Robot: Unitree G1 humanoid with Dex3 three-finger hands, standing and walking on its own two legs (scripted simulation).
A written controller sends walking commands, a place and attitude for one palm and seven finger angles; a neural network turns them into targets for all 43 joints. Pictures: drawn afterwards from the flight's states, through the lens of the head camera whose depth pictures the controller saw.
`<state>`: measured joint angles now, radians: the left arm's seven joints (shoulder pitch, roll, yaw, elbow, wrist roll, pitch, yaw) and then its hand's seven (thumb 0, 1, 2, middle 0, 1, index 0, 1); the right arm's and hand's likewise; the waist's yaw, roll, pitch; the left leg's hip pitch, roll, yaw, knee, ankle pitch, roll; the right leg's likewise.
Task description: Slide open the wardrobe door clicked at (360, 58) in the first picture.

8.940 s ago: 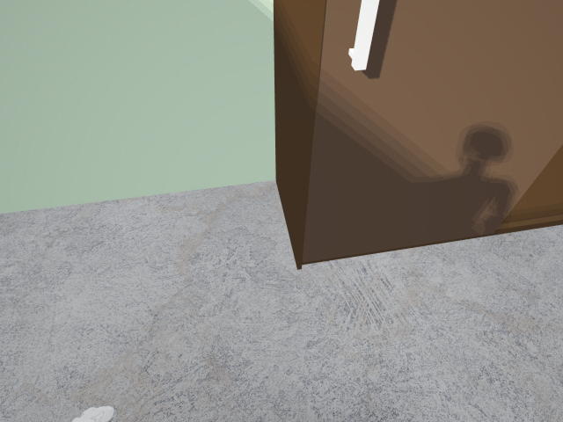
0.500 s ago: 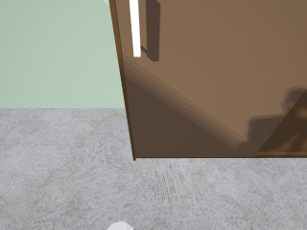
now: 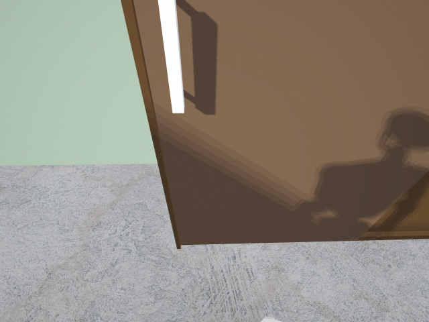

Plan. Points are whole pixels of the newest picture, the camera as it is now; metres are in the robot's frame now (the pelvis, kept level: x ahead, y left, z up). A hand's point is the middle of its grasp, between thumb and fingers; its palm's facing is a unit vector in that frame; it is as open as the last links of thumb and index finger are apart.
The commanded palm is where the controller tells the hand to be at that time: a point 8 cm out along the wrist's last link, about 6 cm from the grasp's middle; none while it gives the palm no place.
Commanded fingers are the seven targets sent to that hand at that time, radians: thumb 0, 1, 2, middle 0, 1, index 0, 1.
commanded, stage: come to a stop and stand still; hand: left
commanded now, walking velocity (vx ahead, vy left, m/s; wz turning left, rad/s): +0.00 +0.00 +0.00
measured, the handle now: (174, 56) +0.53 +0.11 +0.23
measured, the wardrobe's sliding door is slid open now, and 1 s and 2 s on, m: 0.00 0.00 0.00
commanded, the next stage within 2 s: look again from close up in 1.86 s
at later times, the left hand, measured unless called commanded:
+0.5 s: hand out of the picture +0.10 +0.19 -0.19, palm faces +0.09 -0.97 -0.21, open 7.4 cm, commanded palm none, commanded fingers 0.00 0.90 0.90 -0.20 -0.30 -0.20 -0.30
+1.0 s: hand out of the picture -0.01 +0.16 -0.18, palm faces +0.04 -0.98 -0.17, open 7.4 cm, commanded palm none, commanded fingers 0.00 0.90 0.90 -0.20 -0.30 -0.20 -0.30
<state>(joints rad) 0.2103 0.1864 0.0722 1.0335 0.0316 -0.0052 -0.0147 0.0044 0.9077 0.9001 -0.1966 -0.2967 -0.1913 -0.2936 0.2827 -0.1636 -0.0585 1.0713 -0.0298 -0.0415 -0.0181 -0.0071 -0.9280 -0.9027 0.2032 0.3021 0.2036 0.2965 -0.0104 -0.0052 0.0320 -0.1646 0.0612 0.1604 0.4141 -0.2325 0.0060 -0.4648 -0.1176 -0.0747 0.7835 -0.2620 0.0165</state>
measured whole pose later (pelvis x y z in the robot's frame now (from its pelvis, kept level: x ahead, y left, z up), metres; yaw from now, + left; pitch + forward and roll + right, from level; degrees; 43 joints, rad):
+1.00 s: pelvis +0.00 +0.00 +0.00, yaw +0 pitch -2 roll +0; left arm 0.30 0.12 0.00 1.14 0.02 0.01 0.03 0.01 0.90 0.90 -0.20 -0.30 -0.20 -0.29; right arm 0.24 -0.17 -0.02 1.13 0.00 0.00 -0.02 0.00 -0.93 -0.90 0.20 0.30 0.20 0.30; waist 0.00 0.00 0.03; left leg -0.21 -0.01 0.11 0.39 -0.14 0.04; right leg -0.11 -0.02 -0.03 0.42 -0.27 0.01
